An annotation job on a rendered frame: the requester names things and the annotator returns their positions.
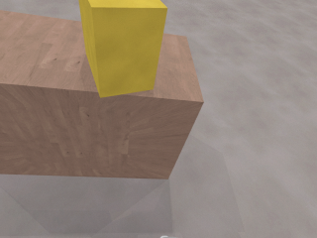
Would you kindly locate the pedestal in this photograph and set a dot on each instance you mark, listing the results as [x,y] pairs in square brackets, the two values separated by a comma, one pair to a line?
[53,121]

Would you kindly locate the carton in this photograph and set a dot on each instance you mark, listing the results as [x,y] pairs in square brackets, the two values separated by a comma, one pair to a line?
[122,41]

